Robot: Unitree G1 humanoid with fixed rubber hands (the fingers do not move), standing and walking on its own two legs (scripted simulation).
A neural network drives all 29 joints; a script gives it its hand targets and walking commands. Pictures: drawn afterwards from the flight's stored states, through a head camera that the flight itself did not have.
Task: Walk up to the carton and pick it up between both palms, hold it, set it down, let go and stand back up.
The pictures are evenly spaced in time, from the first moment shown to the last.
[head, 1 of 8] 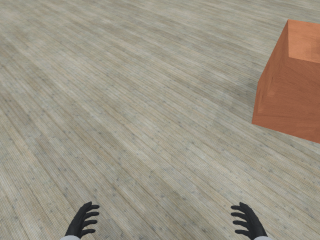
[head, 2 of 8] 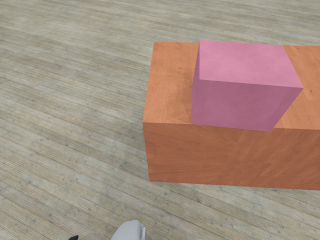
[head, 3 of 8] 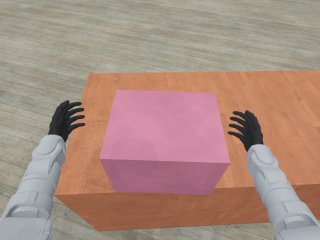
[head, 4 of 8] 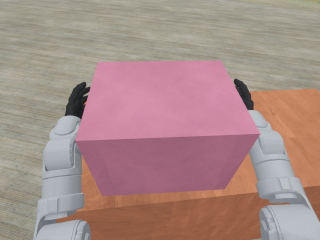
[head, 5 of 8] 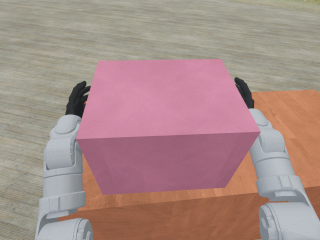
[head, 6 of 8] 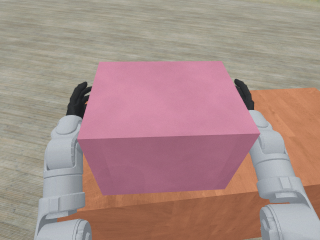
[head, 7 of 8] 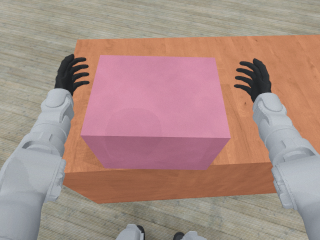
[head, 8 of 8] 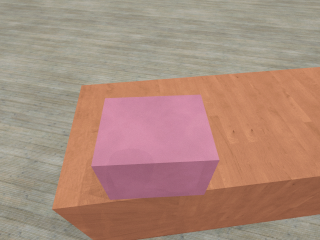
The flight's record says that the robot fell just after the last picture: no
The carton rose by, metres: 0.20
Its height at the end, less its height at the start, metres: +0.00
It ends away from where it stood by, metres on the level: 0.02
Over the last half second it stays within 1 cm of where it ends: yes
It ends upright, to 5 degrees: yes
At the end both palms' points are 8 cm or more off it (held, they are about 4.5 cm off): yes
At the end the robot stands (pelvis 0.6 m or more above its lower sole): yes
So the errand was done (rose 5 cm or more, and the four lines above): yes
